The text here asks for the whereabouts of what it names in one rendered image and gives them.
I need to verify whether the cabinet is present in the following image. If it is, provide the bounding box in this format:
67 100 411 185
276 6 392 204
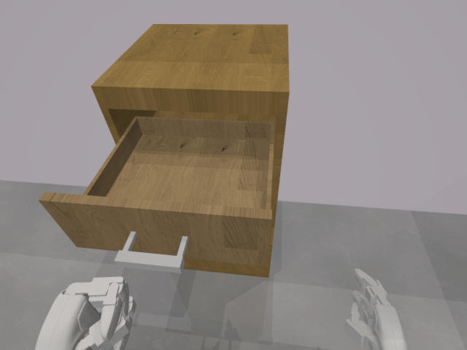
91 24 290 278

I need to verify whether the handle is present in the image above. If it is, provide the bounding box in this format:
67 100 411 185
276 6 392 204
115 231 188 273

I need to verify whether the drawer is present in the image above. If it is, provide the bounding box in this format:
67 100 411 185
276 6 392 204
39 116 274 266

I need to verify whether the left robot hand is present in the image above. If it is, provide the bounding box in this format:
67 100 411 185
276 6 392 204
35 276 136 350

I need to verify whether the right robot hand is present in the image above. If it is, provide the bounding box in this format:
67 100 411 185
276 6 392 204
346 268 407 350

